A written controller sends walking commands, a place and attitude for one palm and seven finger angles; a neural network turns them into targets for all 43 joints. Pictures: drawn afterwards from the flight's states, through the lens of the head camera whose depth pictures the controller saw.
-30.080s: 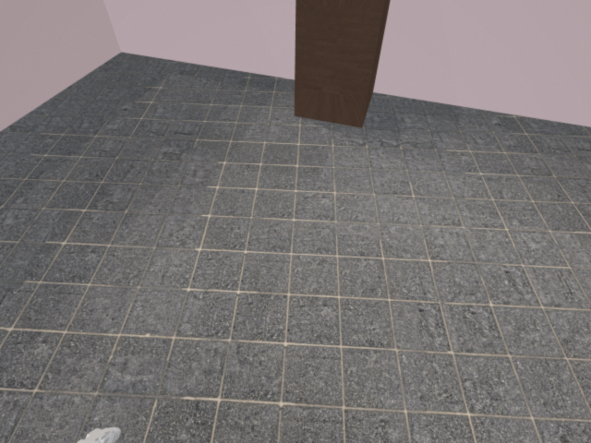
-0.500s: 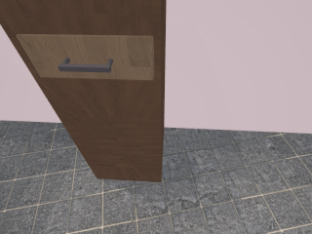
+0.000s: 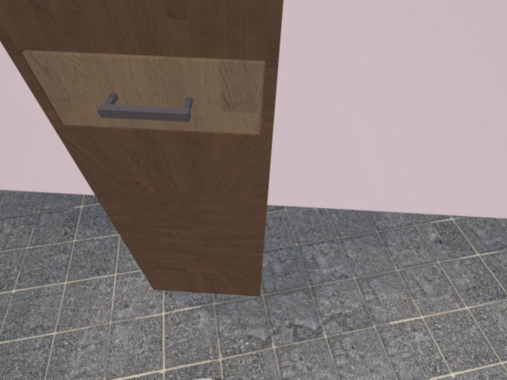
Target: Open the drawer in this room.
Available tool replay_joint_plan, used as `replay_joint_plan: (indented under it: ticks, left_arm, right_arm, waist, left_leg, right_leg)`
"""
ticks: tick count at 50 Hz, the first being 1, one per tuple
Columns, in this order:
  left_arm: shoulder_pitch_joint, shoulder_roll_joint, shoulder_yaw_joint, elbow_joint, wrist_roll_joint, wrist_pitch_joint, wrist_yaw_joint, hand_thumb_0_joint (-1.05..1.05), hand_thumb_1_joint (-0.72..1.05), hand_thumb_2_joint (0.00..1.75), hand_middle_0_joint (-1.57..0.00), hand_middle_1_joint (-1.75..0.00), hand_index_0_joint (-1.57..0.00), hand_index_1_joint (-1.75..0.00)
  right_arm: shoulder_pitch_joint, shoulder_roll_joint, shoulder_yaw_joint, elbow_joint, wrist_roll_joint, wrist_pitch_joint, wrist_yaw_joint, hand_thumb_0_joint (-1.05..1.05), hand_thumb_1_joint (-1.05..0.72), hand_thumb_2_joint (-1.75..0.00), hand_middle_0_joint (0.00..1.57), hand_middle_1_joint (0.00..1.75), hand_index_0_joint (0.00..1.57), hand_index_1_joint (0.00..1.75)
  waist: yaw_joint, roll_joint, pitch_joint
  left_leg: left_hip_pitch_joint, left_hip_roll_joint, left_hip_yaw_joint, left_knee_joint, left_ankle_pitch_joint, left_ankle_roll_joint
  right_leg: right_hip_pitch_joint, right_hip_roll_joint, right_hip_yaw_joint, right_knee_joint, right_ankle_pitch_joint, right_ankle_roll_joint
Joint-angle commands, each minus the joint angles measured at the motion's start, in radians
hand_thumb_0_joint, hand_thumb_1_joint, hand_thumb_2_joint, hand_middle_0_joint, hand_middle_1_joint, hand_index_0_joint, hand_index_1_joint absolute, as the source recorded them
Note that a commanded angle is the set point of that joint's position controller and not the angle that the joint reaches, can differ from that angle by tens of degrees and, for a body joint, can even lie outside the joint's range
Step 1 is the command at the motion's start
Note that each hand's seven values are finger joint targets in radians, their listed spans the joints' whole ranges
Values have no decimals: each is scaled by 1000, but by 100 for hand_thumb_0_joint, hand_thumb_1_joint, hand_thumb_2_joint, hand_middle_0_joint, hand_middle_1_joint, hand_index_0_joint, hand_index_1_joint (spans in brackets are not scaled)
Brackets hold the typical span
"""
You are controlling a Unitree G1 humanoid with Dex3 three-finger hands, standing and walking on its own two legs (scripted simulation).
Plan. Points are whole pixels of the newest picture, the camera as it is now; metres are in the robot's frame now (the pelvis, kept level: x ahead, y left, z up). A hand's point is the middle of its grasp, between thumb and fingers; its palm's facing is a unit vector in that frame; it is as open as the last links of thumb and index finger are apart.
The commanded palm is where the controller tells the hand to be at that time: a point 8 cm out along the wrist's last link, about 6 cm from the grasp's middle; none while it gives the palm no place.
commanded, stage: come to a stop and stand still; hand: left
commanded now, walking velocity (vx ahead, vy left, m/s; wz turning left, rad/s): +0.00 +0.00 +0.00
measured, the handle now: (147, 106) +0.50 +0.23 +0.16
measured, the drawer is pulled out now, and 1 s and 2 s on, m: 0.00 0.00 0.00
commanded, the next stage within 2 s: look again from close up in 0.42 s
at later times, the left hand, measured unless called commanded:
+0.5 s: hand out of the picture -0.03 +0.12 -0.17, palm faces +0.03 -0.99 -0.15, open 7.4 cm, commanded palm none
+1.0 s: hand out of the picture +0.00 +0.17 -0.17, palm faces +0.01 -0.98 -0.20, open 7.4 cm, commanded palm none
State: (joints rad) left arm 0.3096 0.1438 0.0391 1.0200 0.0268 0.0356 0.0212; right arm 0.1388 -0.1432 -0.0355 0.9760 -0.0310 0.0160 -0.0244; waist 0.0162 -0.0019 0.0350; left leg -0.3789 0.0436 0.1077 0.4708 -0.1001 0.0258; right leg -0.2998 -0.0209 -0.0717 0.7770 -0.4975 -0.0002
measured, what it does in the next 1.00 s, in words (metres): steps on the spot: right foot, then left foot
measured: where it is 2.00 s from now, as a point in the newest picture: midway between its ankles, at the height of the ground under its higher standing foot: outside the picture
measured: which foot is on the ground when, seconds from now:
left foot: down 0.00-0.44, up 0.46-0.54, down 0.56-1.00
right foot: up 0.00-0.02, down 0.04-1.00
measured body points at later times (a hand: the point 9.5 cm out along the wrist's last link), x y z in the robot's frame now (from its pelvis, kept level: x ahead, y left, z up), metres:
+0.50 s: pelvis -0.01 -0.03 +0.01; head +0.00 -0.03 +0.46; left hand -0.04 +0.17 -0.15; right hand -0.03 -0.24 -0.16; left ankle +0.01 +0.11 -0.73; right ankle -0.04 -0.10 -0.73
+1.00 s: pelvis +0.00 +0.00 +0.01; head +0.00 -0.01 +0.46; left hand +0.00 +0.22 -0.15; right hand -0.02 -0.21 -0.16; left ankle +0.00 +0.10 -0.73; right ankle -0.04 -0.10 -0.73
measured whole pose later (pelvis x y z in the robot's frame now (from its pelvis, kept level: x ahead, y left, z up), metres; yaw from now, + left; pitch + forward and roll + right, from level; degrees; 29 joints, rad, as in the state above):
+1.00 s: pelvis +0.00 +0.00 +0.01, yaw -1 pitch -1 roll +1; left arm 0.30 0.15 -0.01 1.08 0.01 -0.02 0.04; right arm 0.31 -0.15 0.03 1.11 -0.02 -0.02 -0.02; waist 0.00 0.01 0.01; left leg -0.21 -0.01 0.06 0.47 -0.25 0.03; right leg -0.17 -0.02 -0.06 0.49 -0.31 -0.02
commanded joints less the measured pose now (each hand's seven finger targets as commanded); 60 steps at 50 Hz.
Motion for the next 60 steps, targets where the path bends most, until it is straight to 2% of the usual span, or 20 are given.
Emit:
replay_joint_plan:
  ticks: [1, 2, 3, 4, 8, 12, 14, 21, 22, 23, 24, 25, 28, 31, 32, 35, 57, 58, 59, 60]
  left_arm:
    - [203, 51, 8, 2, 7, -22, 10, 0, 90, 90, -20, -30, -20, -30]
    - [175, 106, 10, -14, 11, -30, 14, 0, 90, 90, -20, -30, -20, -30]
    - [103, 139, 8, -40, 4, -37, 15, 0, 90, 90, -20, -30, -20, -30]
    - [58, 123, 4, -47, 1, -49, 19, 0, 90, 90, -20, -30, -20, -30]
    - [32, 86, -12, -26, -5, -67, 16, 0, 90, 90, -20, -30, -20, -30]
    - [99, 55, -21, 11, -14, -63, 14, 0, 90, 90, -20, -30, -20, -30]
    - [101, 72, -18, 42, -20, -63, 12, 0, 90, 90, -20, -30, -20, -30]
    - [99, 56, -25, 81, -20, -58, 10, 0, 90, 90, -20, -30, -20, -30]
    - [167, 88, -26, 97, 2, -87, 52, 0, 90, 90, -20, -30, -20, -30]
    - [99, 139, -22, 43, -2, -93, 46, 0, 90, 90, -20, -30, -20, -30]
    - [51, 128, -23, 20, -2, -92, 39, 0, 90, 90, -20, -30, -20, -30]
    - [33, 124, -19, 1, -3, -93, 38, 0, 90, 90, -20, -30, -20, -30]
    - [38, 84, -20, -1, -11, -91, 36, 0, 90, 90, -20, -30, -20, -30]
    - [66, 68, -25, 13, -15, -73, 29, 0, 90, 90, -20, -30, -20, -30]
    - [77, 67, -27, 17, -15, -71, 28, 0, 90, 90, -20, -30, -20, -30]
    - [74, 66, -31, 21, -16, -67, 25, 0, 90, 90, -20, -30, -20, -30]
    - [66, 97, -35, 64, -14, -63, 21, 0, 90, 90, -20, -30, -20, -30]
    - [127, 112, -36, 91, 1, -82, 55, 0, 90, 90, -20, -30, -20, -30]
    - [-640, 368, -100, -1471, 100, -241, 69, 0, 88, 89, -20, -32, -20, -32]
    - [-226, 347, -34, -1230, 119, -171, 154, 0, 85, 88, -20, -33, -20, -33]
  right_arm:
    - [106, -114, -43, -18, 9, 5, 2, 0, -90, -90, 20, 30, 20, 30]
    - [89, -59, -29, -36, 19, 10, 7, 0, -90, -90, 20, 30, 20, 30]
    - [65, -39, -16, -47, 16, 12, 16, 0, -90, -90, 20, 30, 20, 30]
    - [33, -46, -14, -40, 12, 14, 18, 0, -90, -90, 20, 30, 20, 30]
    - [132, -26, 3, 37, 15, -1, 10, 0, -90, -90, 20, 30, 20, 30]
    - [144, -71, 15, 78, 16, -27, -7, 0, -90, -90, 20, 30, 20, 30]
    - [161, -60, 24, 106, 16, -35, -12, 0, -90, -90, 20, 30, 20, 30]
    - [190, -44, 32, 141, 17, -27, -14, 0, -90, -90, 20, 30, 20, 30]
    - [76, -88, 23, 74, 23, -42, -1, 0, -90, -90, 20, 30, 20, 30]
    - [161, -31, 22, 44, 21, -24, 5, 0, -90, -90, 20, 30, 20, 30]
    - [201, -31, 22, 56, 19, -19, 11, 0, -90, -90, 20, 30, 20, 30]
    - [234, -26, 21, 54, 16, -22, 14, 0, -90, -90, 20, 30, 20, 30]
    - [284, -37, 28, 53, 13, -41, 9, 0, -90, -90, 20, 30, 20, 30]
    - [254, -55, 34, 59, 13, -50, 0, 0, -90, -90, 20, 30, 20, 30]
    - [244, -59, 35, 56, 15, -49, -1, 0, -90, -90, 20, 30, 20, 30]
    - [245, -66, 36, 64, 15, -46, -1, 0, -90, -90, 20, 30, 20, 30]
    - [190, -99, 42, 123, 20, -53, -8, 0, -90, -90, 20, 30, 20, 30]
    - [102, -135, 33, 54, 31, -53, 3, 0, -90, -90, 20, 30, 20, 30]
    - [122, -272, 21, -317, 92, -196, -40, 0, -90, -90, 20, 30, 20, 30]
    - [59, -210, 27, -247, 75, -294, -87, 0, -90, -90, 20, 30, 20, 30]
  waist:
    - [10, -8, -49]
    - [-2, -167, -1]
    - [-13, -212, 24]
    - [-6, -254, 58]
    - [-44, -132, 35]
    - [-5, -6, 59]
    - [0, 63, -6]
    - [1, -1, 63]
    - [40, 6, 101]
    - [-45, 15, 47]
    - [-62, 13, 16]
    - [-72, -2, 0]
    - [-57, -24, 0]
    - [-17, 97, 45]
    - [-10, 53, 58]
    - [-11, -31, 75]
    - [-9, 17, 26]
    - [20, -39, 84]
    - [-83, 259, -413]
    - [1, 379, -434]
  left_leg:
    - [-28, 110, -153, -89, -248, 38]
    - [-63, 25, -67, 31, -279, -17]
    - [-22, -11, -50, 121, -263, -32]
    - [-17, -5, -86, 196, -263, -21]
    - [94, -1, -76, 126, -145, -27]
    - [169, 73, -134, -64, 66, -9]
    - [168, 72, -141, -69, 115, -6]
    - [143, 53, -129, -108, -52, -18]
    - [69, 28, -92, 137, -105, -47]
    - [64, 20, -110, 190, -235, -29]
    - [87, 25, -97, 214, -244, -28]
    - [102, 12, -85, 185, -204, -28]
    - [149, 36, -115, 37, -98, -5]
    - [64, 61, -182, -53, -49, 23]
    - [47, 62, -184, -63, -70, 25]
    - [52, 48, -176, -82, -128, 22]
    - [184, 57, -150, -95, 55, 20]
    - [105, 68, -128, 89, 87, -8]
    - [404, -34, -90, -46, 183, 24]
    - [495, 21, -119, -33, 313, -3]
  right_leg:
    - [162, -47, 68, -433, 182, -34]
    - [78, -195, 245, -531, 77, -84]
    - [-55, -279, 315, -609, -32, -132]
    - [-91, -253, 307, -609, 100, -126]
    - [-13, -166, 145, -465, 447, -119]
    - [14, -89, 118, -425, 393, -46]
    - [106, -89, 95, -407, 440, -38]
    - [87, -86, 106, -488, 243, -48]
    - [47, -159, 234, -496, 712, 9]
    - [35, -224, 236, -509, 512, -44]
    - [-6, -200, 204, -519, 282, -101]
    - [-5, -172, 185, -500, 241, -122]
    - [0, -111, 128, -410, 245, -98]
    - [64, -53, 92, -350, 247, -65]
    - [77, -50, 92, -353, 240, -61]
    - [64, -59, 104, -377, 189, -58]
    - [107, -78, 104, -385, 367, -39]
    - [63, -125, 152, -424, 633, -19]
    - [94, -11, 151, -293, 582, -57]
    - [36, -4, 57, -212, 345, -61]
